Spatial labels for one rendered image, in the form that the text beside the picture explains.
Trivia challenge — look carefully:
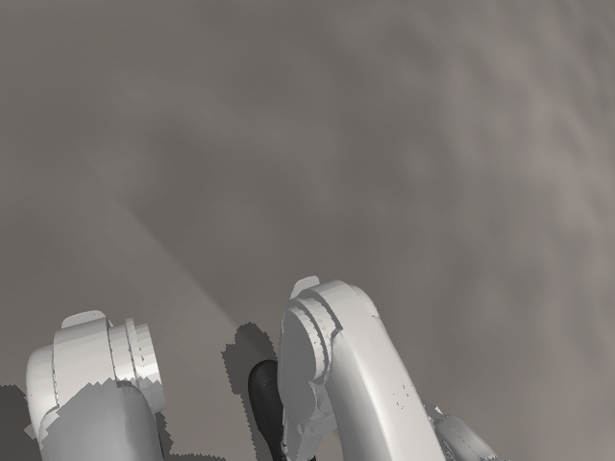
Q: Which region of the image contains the right robot foot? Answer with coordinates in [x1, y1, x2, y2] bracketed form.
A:
[248, 360, 316, 461]

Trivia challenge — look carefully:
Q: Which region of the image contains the right robot hand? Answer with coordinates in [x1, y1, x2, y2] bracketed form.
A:
[421, 399, 499, 461]

